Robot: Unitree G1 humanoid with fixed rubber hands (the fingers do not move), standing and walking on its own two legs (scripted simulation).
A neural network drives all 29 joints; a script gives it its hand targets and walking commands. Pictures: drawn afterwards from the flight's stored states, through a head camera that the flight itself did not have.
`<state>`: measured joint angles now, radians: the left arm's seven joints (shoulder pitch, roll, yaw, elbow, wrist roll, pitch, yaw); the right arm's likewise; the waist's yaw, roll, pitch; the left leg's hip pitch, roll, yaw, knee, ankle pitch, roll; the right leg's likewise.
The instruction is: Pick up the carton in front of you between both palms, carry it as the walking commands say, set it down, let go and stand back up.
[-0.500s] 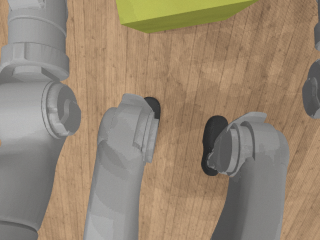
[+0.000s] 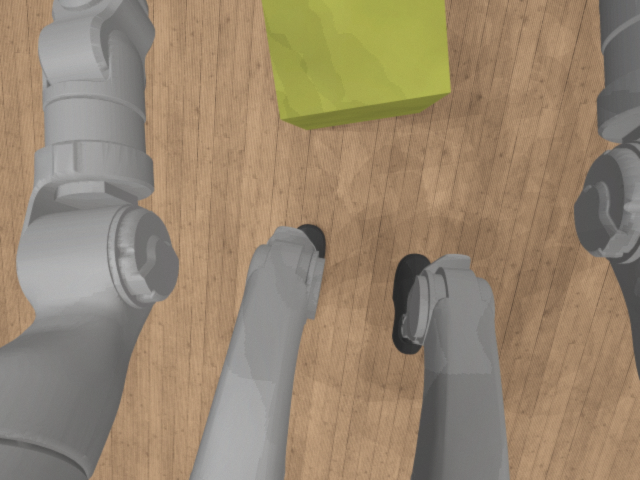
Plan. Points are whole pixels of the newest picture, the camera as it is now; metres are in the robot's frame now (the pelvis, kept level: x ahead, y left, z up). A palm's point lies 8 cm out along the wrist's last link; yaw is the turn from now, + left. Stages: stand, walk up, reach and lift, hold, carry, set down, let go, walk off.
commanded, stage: set down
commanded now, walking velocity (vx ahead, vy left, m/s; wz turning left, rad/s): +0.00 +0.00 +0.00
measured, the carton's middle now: (354, 46) +0.56 +0.07 -0.38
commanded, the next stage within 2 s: let go in 0.36 s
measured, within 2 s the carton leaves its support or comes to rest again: neither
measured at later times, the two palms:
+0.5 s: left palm out of the picture +0.52 +0.26 +0.04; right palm out of the picture +0.61 -0.13 +0.04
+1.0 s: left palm out of the picture +0.36 +0.27 +0.15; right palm out of the picture +0.43 -0.16 +0.13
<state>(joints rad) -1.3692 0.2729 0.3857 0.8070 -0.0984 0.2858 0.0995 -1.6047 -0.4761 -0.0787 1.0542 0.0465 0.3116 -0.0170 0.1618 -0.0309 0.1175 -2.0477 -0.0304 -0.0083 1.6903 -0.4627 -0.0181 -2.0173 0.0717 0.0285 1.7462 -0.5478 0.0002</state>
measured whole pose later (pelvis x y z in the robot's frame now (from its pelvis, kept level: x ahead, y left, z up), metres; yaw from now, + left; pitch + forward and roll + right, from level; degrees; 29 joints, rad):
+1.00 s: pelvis +0.08 +0.02 +0.24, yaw -1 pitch +26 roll -1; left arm -0.27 0.20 0.15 0.56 0.01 0.06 -0.11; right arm -0.41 -0.14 -0.20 0.64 -0.11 0.08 -0.05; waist 0.10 0.01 -0.03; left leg -0.92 -0.04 -0.03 0.70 -0.24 0.02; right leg -0.87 0.04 0.07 0.70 -0.29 0.02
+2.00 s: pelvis +0.11 +0.00 +0.27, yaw +0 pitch -1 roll +0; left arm 0.19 0.29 0.05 0.53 0.04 0.09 0.00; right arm 0.21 -0.26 -0.03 0.61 -0.05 0.05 0.00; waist 0.01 -0.03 0.01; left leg -0.22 -0.03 -0.04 0.53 -0.29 0.01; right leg -0.16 0.03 0.05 0.52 -0.34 -0.01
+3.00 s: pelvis +0.11 +0.02 +0.28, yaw -1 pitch -2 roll +0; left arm 0.17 0.38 0.01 0.91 0.03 -0.01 0.02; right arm 0.13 -0.36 -0.03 0.95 -0.02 -0.01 -0.01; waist 0.00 -0.03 0.02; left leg -0.14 -0.04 -0.01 0.40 -0.22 0.03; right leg -0.09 0.01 0.08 0.38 -0.26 0.01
